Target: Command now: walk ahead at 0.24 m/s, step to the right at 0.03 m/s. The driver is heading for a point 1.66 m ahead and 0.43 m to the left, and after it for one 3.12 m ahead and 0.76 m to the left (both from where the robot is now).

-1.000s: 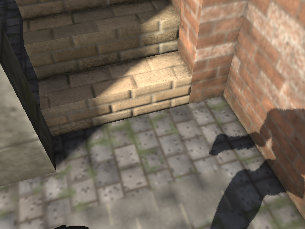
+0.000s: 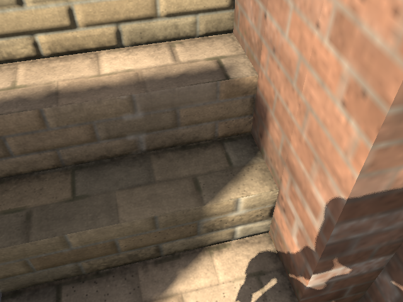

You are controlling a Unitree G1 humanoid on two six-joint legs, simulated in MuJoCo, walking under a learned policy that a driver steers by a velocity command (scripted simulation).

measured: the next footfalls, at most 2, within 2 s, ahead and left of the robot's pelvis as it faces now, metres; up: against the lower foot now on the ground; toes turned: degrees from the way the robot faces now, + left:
left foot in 0.42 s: +0.06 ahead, +0.17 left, +0.00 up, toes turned -1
right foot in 0.66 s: +0.06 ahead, -0.07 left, +0.00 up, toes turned +1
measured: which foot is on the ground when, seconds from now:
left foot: down 0.00-0.12, up 0.14-0.40, down 0.42-1.00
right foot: down 0.00-0.42, up 0.44-0.64, down 0.66-1.00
